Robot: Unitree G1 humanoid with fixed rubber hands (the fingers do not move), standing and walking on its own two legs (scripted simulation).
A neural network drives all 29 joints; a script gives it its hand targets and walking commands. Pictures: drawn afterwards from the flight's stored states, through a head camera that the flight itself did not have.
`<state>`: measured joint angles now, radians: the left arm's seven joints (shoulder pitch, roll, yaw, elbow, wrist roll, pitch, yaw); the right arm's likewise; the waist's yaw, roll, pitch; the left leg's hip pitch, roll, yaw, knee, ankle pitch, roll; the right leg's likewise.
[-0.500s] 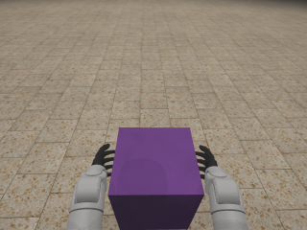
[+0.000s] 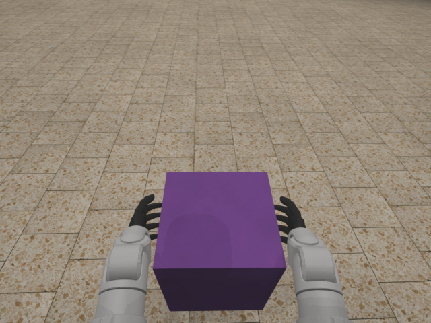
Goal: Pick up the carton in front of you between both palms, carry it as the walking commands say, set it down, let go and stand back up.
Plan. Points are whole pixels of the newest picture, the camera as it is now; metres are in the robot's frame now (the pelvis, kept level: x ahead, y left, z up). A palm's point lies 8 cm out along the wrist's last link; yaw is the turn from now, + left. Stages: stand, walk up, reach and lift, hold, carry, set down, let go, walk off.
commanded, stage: carry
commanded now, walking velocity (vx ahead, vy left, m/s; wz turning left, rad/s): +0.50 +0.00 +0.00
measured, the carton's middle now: (216, 243) +0.31 +0.00 -0.04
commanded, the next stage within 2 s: none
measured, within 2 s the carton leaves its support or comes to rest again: neither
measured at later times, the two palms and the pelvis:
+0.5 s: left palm (147, 173) +0.42 +0.16 +0.06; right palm (280, 178) +0.42 -0.14 +0.06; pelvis +0.14 +0.01 +0.02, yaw +0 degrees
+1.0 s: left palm (167, 121) +0.64 +0.14 +0.05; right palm (270, 122) +0.65 -0.16 +0.05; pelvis +0.36 -0.02 +0.01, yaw +1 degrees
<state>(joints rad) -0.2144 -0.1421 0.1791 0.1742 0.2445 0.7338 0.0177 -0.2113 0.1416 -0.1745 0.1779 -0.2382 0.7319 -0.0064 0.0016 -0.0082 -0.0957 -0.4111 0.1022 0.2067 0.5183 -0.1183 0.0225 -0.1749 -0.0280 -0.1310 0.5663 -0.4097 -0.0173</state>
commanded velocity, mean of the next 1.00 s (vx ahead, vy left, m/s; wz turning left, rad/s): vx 0.28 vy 0.00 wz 0.00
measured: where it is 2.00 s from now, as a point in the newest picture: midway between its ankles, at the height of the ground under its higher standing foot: outside the picture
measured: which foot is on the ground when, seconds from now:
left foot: down 0.00-0.64, up 0.66-0.94, down 0.96-1.00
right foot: down 0.00-0.24, up 0.26-0.58, down 0.60-1.00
